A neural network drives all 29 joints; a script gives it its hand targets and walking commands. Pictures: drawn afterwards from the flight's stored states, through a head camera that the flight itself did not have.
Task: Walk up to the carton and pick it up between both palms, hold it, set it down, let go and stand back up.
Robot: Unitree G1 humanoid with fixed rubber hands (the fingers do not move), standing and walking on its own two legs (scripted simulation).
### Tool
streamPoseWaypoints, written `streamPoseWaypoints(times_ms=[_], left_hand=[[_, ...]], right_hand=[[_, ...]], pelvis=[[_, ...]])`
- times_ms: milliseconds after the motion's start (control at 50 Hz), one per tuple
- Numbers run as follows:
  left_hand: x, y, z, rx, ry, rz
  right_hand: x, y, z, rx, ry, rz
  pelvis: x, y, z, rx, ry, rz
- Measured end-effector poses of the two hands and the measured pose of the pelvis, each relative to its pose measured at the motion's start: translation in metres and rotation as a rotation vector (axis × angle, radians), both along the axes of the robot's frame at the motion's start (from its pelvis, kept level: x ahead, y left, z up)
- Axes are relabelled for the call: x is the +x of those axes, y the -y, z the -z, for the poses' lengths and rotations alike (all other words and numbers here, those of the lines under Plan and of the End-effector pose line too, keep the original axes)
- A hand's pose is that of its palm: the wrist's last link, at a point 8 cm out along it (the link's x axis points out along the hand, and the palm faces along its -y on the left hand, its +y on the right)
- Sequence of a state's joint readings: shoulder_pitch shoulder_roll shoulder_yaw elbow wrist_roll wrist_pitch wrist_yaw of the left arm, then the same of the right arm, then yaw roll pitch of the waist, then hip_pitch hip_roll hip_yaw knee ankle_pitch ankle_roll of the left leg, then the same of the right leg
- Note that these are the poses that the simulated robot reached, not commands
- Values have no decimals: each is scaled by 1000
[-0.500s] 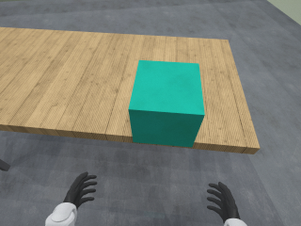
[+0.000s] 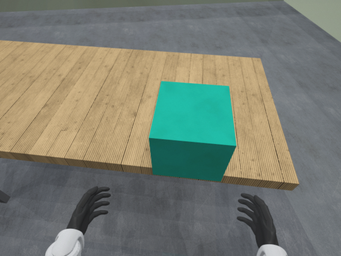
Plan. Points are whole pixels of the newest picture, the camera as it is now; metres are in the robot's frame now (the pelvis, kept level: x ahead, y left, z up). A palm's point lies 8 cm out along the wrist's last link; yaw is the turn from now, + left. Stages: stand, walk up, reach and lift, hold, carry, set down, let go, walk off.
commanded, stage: reach and lift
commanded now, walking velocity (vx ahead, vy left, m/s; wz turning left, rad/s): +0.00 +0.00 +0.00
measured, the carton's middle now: (190, 130) +0.46 -0.02 +0.00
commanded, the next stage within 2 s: none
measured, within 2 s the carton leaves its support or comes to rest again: neither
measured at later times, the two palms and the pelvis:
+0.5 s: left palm (84, 190) +0.24 +0.23 +0.02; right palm (265, 201) +0.25 -0.18 +0.02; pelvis +0.01 +0.00 +0.00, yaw +1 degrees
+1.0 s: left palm (91, 142) +0.33 +0.22 +0.09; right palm (272, 155) +0.33 -0.19 +0.09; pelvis +0.00 -0.01 +0.00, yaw +2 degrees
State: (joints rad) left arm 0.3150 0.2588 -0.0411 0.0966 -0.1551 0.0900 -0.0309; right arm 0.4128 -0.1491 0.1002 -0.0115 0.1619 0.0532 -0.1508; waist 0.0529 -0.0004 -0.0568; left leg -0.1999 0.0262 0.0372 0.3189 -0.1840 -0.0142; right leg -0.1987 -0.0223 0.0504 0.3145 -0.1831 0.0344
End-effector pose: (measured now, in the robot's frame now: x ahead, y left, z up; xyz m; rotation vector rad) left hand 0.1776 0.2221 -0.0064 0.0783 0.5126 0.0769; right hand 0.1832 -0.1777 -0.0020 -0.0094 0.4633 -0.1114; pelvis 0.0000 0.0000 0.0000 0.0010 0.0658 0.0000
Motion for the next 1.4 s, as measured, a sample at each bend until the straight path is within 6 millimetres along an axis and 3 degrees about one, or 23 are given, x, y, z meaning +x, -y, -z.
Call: streamPoseWaypoints(times_ms=[280, 720, 940, 1220, 1400], left_hand=[[33, 0, -23, -3, 148, 14], [89, -7, -41, -17, 190, 29], [143, 0, -90, -63, 252, 35], [178, 0, -98, -57, 240, -5], [209, 6, -117, -52, 271, 5]], right_hand=[[35, 4, -22, -3, 153, 11], [90, 11, -37, -27, 193, 29], [136, 17, -86, -13, 261, 35], [171, 10, -95, -8, 227, 60], [199, 12, -114, -21, 226, 66]], pelvis=[[2, -1, 0, 0, 15, -8], [12, -4, -1, -4, 11, -14], [0, 5, -3, -15, 66, -28], [-13, 8, -1, -15, 33, -37], [-15, 6, -1, -19, -17, -31]])
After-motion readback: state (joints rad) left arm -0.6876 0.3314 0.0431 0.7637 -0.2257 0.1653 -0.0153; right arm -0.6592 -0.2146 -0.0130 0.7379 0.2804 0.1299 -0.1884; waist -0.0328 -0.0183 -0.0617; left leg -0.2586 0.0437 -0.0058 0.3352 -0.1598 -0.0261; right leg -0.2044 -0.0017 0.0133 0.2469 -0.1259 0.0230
